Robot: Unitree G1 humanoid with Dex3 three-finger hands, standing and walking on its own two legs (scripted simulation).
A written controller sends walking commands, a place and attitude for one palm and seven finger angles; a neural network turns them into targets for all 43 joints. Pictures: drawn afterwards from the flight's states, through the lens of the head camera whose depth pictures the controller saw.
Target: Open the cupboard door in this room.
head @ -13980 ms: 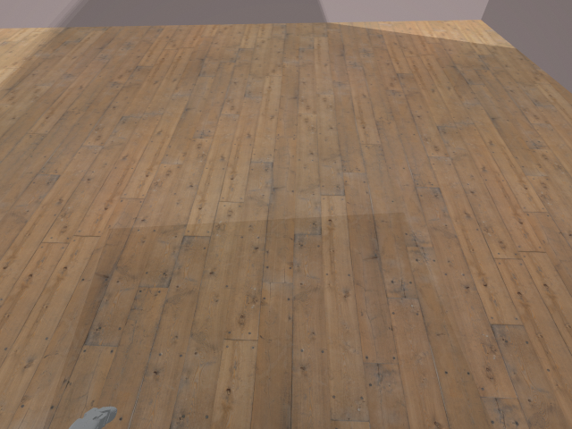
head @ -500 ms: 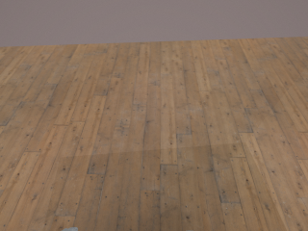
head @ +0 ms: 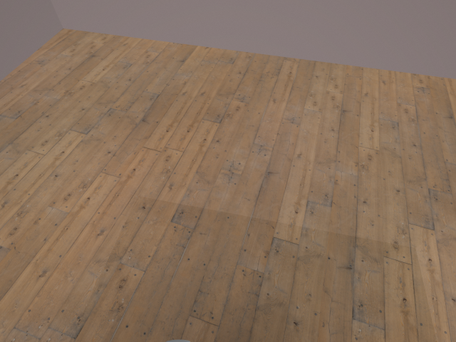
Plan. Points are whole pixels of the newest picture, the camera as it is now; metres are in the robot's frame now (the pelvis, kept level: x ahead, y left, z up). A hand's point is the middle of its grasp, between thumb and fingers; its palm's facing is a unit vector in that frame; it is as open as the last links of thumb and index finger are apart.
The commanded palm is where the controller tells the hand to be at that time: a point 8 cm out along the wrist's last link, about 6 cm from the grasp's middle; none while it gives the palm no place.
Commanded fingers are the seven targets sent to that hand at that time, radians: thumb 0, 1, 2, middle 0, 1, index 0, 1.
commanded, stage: turn or walk to find it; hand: left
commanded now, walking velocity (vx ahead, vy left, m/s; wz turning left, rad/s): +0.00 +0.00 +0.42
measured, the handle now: out of the picture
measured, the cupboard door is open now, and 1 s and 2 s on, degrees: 0 0 0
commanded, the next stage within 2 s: none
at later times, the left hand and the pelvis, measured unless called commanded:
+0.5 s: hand out of the picture +0.05 +0.22 -0.15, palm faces +0.18 -0.95 -0.25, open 7.4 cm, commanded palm none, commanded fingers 0.00 0.90 0.90 -0.20 -0.30 -0.20 -0.30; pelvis -0.03 +0.01 +0.00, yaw +11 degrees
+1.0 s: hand out of the picture -0.12 +0.22 -0.19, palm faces +0.44 -0.86 -0.25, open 7.4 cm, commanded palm none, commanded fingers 0.00 0.90 0.90 -0.20 -0.30 -0.20 -0.30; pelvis -0.06 +0.01 -0.01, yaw +24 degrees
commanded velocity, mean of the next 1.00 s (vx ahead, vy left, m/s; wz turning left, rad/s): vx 0.00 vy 0.00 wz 0.42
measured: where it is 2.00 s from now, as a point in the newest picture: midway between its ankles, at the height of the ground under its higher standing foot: outside the picture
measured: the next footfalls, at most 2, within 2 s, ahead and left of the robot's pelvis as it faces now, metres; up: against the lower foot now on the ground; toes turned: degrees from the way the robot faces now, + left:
left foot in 0.04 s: +0.02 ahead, +0.13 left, +0.00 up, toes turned +5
right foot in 0.52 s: +0.03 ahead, -0.11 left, +0.00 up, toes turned +9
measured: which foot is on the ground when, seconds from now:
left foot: up 0.00-0.02, down 0.04-0.54, up 0.56-0.92, down 0.94-1.00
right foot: down 0.00-0.04, up 0.06-0.50, down 0.52-0.94, up 0.96-1.00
